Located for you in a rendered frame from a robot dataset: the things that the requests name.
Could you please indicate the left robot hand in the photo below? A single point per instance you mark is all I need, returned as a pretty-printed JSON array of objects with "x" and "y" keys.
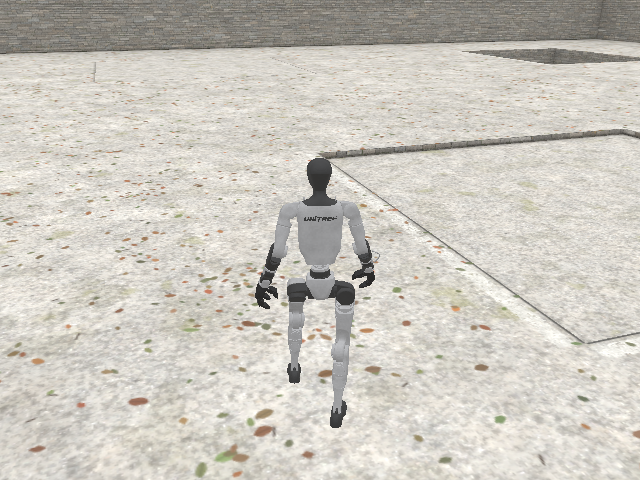
[{"x": 260, "y": 294}]

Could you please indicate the left robot forearm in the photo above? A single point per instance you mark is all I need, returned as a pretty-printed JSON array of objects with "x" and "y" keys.
[{"x": 269, "y": 270}]

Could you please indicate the humanoid robot head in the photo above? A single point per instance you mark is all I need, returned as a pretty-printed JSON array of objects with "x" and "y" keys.
[{"x": 319, "y": 171}]

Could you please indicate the robot left upper arm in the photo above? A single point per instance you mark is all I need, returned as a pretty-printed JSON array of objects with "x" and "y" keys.
[{"x": 287, "y": 212}]

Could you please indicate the right robot thigh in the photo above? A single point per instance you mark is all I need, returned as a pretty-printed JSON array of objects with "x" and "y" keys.
[{"x": 344, "y": 311}]

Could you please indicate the right robot forearm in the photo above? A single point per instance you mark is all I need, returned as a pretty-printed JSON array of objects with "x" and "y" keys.
[{"x": 366, "y": 260}]

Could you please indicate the right robot hand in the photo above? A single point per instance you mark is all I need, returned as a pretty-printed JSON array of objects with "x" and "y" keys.
[{"x": 360, "y": 273}]

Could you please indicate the robot right upper arm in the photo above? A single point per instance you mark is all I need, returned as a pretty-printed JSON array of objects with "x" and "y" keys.
[{"x": 351, "y": 211}]

